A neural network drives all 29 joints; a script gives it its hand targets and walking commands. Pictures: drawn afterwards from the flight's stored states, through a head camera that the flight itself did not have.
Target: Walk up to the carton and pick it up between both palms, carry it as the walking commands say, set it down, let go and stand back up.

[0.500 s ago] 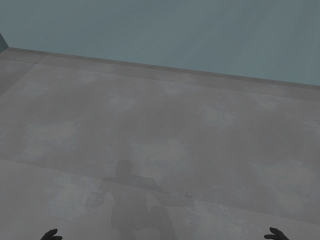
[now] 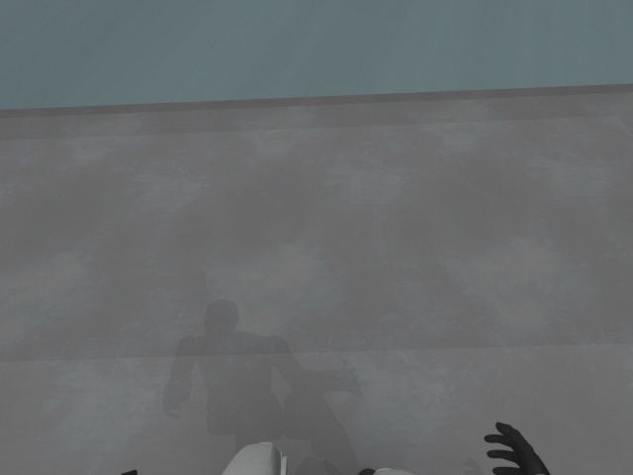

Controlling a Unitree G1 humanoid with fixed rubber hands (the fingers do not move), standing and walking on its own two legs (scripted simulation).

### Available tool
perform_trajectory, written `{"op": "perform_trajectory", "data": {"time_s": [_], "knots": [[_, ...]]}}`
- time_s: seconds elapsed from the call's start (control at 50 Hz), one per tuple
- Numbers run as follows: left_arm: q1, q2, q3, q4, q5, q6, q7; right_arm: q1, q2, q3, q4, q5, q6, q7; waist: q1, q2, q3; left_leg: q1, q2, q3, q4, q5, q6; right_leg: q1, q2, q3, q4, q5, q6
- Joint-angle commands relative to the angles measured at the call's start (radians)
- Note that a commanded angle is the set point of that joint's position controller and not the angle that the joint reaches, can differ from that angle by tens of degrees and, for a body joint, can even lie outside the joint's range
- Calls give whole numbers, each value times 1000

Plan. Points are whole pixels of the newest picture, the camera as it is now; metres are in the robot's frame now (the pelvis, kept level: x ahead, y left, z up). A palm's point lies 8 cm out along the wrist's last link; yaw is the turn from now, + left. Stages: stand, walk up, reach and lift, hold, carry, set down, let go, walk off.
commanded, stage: walk up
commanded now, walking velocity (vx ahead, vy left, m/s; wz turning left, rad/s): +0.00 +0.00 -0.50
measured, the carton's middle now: out of the picture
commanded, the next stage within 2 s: none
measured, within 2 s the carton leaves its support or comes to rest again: neither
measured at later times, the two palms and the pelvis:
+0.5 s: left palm (153, 410) +0.20 +0.26 -0.11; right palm out of the picture -0.02 -0.24 -0.10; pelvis +0.00 +0.05 +0.00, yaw -16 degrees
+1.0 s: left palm (170, 426) +0.19 +0.24 -0.13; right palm out of the picture +0.00 -0.26 -0.10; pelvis -0.01 +0.04 -0.01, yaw -31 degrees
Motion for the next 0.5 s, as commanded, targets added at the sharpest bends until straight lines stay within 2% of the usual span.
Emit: {"op": "perform_trajectory", "data": {"time_s": [0.0, 0.08, 0.12, 0.14, 0.16, 0.18, 0.2, 0.22, 0.24, 0.26, 0.28, 0.3, 0.34, 0.4, 0.44, 0.48], "knots": [[17, 191, 54, -64, 3, -6, 6, -32, -77, -17, -80, 3, -6, -1, 7, -166, -150, -12, -5, -10, -62, 2, 0, 140, -243, 302, -187, 83, -129], [-17, 184, 57, -88, 7, 8, 0, 35, -53, -14, -87, 14, -15, -1, -15, -197, -148, 122, -37, 7, -236, 19, 10, 67, -221, 323, -203, 29, -114], [-55, 181, 51, -100, 2, 13, -2, 103, -40, -16, -82, 19, -24, -8, -49, -209, -154, 236, -57, 23, -375, 23, 23, 12, -198, 315, -192, 27, -87], [-70, 169, 43, -107, -5, 12, -1, 149, -37, -20, -79, 20, -32, -15, -80, -192, -159, 337, -53, 26, -500, 82, 37, -43, -163, 275, -155, 11, -51], [-73, 130, 31, -115, -11, 8, 0, 196, -51, -24, -73, 14, -41, -22, -107, -110, -146, 436, -4, -26, -652, 125, 53, -129, -88, 198, -43, -55, -7], [-33, 47, 21, -123, -15, 1, 1, 212, -142, -43, -87, -9, -47, -22, -90, 181, -129, 493, 250, -311, -797, 15, 89, -290, 44, 63, 231, -261, 37], [-49, 64, 28, -160, -12, 11, 7, 141, -235, -54, -138, -17, -42, -6, -51, 267, -75, 315, 461, -433, -839, 29, 180, -351, 24, -42, 383, -379, 70], [-100, 115, 48, -167, -10, 18, 1, 119, -214, -48, -147, -16, -37, 5, -64, 168, -46, 205, 422, -375, -795, 130, 215, -268, -46, -18, 524, -359, 74], [-92, 111, 51, -151, -12, 20, -16, 78, -166, -45, -159, -13, -38, 2, -38, 122, -31, 175, 350, -265, -769, 207, 196, -225, -51, -10, 605, -290, 64], [-62, 110, 52, -140, -13, 22, -28, 44, -131, -40, -173, -13, -41, -2, -16, 106, -34, 177, 289, -166, -733, 287, 174, -202, -56, -17, 659, -233, 68], [-38, 111, 51, -129, -13, 25, -36, 44, -112, -37, -182, -13, -47, -6, -14, 119, -51, 221, 248, -99, -704, 372, 162, -198, -60, -35, 683, -194, 79], [-43, 103, 44, -136, -16, 26, -39, 75, -111, -38, -181, -15, -53, -8, -25, 136, -59, 266, 231, -61, -683, 469, 158, -202, -59, -52, 662, -184, 87], [-76, 76, 31, -160, -22, 25, -44, 161, -121, -46, -167, -23, -61, -9, -55, 155, -73, 351, 226, -29, -654, 592, 161, -199, -61, -80, 565, -199, 92], [-125, 47, 24, -195, -30, 25, -44, 252, -153, -62, -154, -30, -69, -6, -88, 185, -84, 442, 265, -21, -617, 760, 192, -186, -55, -114, 430, -265, 88], [-129, 34, 23, -207, -36, 24, -43, 272, -169, -69, -154, -30, -70, -3, -92, 193, -96, 458, 276, -1, -588, 847, 197, -144, -49, -135, 348, -286, 81], [-116, 30, 25, -213, -42, 19, -42, 279, -186, -76, -157, -27, -66, 1, -91, 203, -112, 455, 288, 9, -565, 869, 197, -98, -40, -156, 279, -290, 73]]}}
